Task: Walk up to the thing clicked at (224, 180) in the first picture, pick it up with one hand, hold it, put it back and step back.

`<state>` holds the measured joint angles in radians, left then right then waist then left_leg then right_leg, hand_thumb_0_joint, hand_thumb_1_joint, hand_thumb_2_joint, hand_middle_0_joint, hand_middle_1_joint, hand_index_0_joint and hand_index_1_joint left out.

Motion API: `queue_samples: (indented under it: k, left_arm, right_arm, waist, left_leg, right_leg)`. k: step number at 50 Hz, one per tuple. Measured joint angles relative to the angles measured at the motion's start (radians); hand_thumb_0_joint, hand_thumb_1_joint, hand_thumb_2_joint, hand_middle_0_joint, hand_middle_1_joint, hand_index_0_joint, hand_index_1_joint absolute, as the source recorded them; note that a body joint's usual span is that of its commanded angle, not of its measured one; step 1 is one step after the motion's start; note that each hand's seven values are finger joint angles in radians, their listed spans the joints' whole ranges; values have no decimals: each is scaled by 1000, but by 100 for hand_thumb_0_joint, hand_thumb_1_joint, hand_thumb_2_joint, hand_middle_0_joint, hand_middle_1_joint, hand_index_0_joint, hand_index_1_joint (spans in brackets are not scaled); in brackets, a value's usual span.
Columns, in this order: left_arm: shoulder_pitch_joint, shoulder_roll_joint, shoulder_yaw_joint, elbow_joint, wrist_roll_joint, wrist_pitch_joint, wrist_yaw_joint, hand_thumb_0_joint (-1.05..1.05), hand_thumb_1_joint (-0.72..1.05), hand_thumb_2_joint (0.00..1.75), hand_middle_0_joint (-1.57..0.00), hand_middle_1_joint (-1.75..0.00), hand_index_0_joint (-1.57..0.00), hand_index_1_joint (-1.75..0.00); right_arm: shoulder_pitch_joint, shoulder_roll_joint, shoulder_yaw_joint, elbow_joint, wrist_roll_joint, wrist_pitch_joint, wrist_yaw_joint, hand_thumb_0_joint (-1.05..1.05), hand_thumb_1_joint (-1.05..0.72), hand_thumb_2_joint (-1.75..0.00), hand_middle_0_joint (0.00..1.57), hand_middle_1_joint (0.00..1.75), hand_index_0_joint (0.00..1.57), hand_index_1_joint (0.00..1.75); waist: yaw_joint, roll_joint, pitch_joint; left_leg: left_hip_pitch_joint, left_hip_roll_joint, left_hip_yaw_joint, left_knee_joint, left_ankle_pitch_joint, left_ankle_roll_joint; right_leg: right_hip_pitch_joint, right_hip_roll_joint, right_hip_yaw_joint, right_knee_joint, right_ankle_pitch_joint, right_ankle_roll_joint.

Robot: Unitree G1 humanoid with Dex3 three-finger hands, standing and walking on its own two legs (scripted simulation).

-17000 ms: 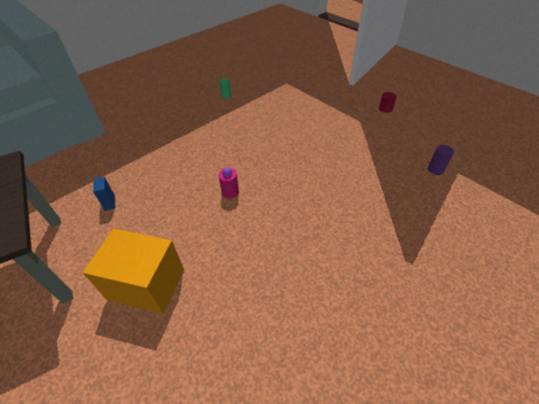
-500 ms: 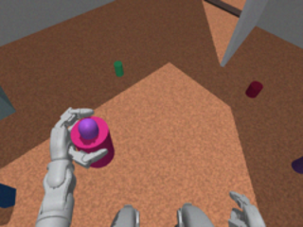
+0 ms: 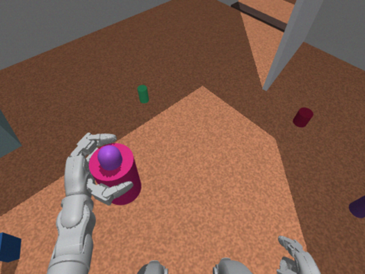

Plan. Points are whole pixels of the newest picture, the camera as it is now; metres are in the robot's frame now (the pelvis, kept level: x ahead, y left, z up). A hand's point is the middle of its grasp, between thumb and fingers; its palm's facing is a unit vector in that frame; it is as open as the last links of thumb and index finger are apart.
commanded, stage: lift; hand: left
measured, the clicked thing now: (116, 171) +0.33 +0.16 +0.02
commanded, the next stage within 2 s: hold in 0.12 s
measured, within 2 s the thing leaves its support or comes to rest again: neither
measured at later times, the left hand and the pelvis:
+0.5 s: hand (109, 169) +0.32 +0.17 +0.05, palm faces +0.10 -0.99 -0.02, open 11.9 cm; pelvis +0.00 +0.00 +0.01, yaw +0 degrees
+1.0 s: hand (109, 169) +0.31 +0.16 +0.07, palm faces +0.11 -0.99 -0.02, open 11.9 cm; pelvis -0.01 +0.00 +0.02, yaw +0 degrees
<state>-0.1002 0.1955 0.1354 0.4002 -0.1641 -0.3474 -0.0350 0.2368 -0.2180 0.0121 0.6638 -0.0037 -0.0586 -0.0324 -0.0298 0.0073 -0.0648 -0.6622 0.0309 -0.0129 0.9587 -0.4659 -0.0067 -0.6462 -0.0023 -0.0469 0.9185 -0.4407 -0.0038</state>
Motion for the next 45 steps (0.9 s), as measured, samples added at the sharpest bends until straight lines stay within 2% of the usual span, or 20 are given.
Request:
queue_samples:
  k: [14, 33, 45]
  left_arm:
    - [0, -5, -6, 25, 1, -7, -10, 0, -59, 103, -61, -95, -61, -98]
    - [14, -10, -25, 10, 6, -2, 7, 0, -59, 104, -61, -95, -62, -98]
    - [-2, -14, -15, 23, 9, -5, 12, 0, -59, 104, -62, -95, -62, -97]
  right_arm:
    - [0, -2, -4, -4, 2, 11, 9, 1, -91, -90, 20, 30, 20, 30]
    - [-7, -2, -1, 1, 6, 13, 10, 1, -92, -90, 20, 30, 20, 30]
    - [-11, 2, -1, 6, 5, 11, 11, 1, -92, -90, 20, 30, 20, 30]
  waist:
    - [0, 0, 15]
    - [7, 1, 24]
    - [6, -4, 40]
  left_leg:
    - [58, -1, 4, -46, 18, -1]
    - [124, -3, 1, -99, 45, -4]
    - [143, -4, 4, -124, 62, -5]
  right_leg:
    - [55, 0, 4, -42, 17, -1]
    - [120, -1, 1, -91, 40, -3]
    - [136, -1, 4, -110, 55, -4]
